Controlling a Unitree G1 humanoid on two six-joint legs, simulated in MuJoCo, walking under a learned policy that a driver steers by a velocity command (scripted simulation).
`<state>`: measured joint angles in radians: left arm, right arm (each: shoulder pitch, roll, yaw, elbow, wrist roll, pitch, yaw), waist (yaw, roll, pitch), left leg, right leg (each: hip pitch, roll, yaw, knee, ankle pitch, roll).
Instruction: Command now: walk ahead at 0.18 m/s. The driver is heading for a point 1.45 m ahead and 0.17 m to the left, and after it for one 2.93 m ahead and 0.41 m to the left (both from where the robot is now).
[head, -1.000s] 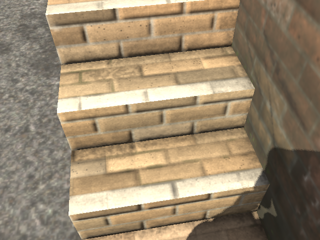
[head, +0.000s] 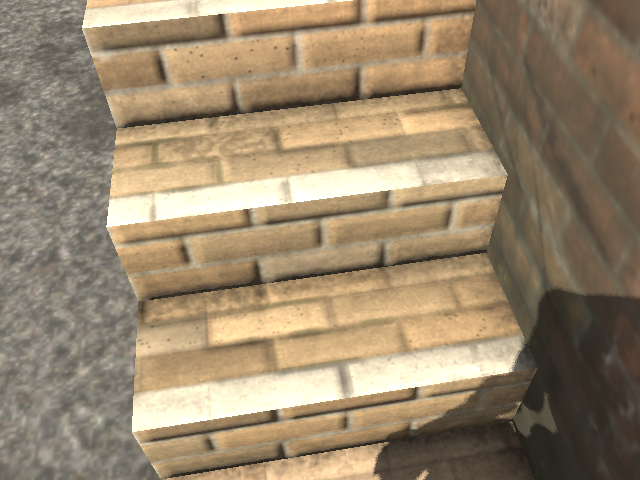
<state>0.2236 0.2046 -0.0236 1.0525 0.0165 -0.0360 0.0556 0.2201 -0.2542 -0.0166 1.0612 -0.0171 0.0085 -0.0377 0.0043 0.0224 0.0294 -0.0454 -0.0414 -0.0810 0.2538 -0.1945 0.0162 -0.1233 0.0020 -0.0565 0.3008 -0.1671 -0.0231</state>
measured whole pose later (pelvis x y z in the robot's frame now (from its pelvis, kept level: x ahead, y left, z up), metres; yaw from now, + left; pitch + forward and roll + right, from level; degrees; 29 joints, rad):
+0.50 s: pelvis +0.02 +0.00 +0.00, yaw +0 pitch +0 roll +0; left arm 0.15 0.18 -0.03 1.01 0.01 -0.06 0.06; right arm 0.13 -0.21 0.01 1.00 0.00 -0.06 -0.04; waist 0.01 0.02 0.01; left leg 0.00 -0.02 -0.09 0.19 -0.18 0.01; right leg -0.07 0.02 -0.06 0.22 -0.15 -0.03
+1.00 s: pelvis +0.01 +0.00 +0.00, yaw +0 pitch -1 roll +0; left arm 0.17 0.20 -0.02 1.04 0.01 -0.04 0.05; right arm 0.16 -0.25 0.00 1.04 -0.01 -0.03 -0.03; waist 0.01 0.02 0.04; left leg -0.02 -0.03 -0.09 0.23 -0.19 0.01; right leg -0.09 0.01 -0.06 0.26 -0.16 -0.02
